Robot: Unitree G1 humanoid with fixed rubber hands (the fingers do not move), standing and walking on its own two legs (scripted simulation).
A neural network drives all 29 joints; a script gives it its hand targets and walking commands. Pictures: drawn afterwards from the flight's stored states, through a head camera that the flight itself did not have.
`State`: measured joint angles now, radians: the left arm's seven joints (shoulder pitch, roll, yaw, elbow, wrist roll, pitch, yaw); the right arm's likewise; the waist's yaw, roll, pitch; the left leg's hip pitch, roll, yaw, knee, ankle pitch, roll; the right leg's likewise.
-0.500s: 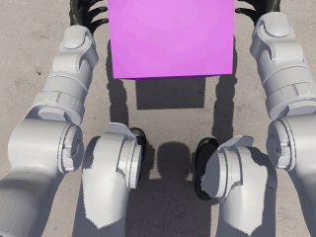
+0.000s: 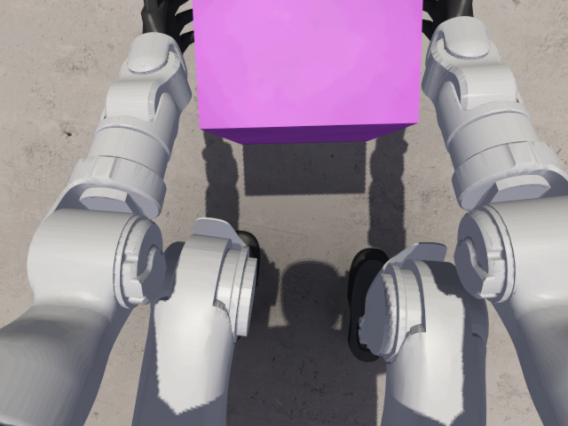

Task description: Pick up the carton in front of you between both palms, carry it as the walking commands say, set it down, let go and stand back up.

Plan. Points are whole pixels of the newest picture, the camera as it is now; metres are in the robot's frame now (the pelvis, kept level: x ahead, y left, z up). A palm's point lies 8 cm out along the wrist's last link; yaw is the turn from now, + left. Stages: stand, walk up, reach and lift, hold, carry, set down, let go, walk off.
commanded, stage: reach and lift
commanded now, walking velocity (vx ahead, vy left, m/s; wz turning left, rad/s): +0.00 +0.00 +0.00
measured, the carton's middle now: (304, 56) +0.53 +0.03 -0.23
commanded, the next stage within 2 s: none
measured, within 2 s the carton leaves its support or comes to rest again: neither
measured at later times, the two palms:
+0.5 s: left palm (42, 1) +0.48 +0.17 +0.03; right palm out of the picture +0.51 -0.13 +0.04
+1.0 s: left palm out of the picture +0.45 +0.16 +0.18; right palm out of the picture +0.46 -0.14 +0.18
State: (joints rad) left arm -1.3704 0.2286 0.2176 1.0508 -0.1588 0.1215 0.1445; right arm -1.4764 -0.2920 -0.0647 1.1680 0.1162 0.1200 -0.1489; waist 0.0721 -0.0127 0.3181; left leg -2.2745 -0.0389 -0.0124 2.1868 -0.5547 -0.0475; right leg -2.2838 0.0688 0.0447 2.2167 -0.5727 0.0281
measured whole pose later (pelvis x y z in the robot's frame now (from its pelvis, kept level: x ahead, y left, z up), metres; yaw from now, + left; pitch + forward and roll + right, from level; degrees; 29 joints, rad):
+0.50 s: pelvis +0.00 +0.00 +0.10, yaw -1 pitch +42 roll +1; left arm -1.04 0.01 0.52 0.73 0.20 0.34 0.05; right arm -1.14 -0.05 -0.43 0.87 -0.21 0.32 -0.08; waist 0.05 -0.03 -0.14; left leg -2.09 -0.09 -0.07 1.84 -0.49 -0.07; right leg -2.09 0.12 0.07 1.86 -0.51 0.05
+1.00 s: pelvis +0.04 +0.00 +0.23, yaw -1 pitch +35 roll +0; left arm -0.71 -0.06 0.41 0.62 0.16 0.34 0.06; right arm -0.76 0.05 -0.37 0.69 -0.16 0.32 -0.08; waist 0.04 -0.02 -0.23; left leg -1.58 -0.09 -0.10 1.46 -0.49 -0.05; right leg -1.57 0.12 0.10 1.47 -0.51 0.04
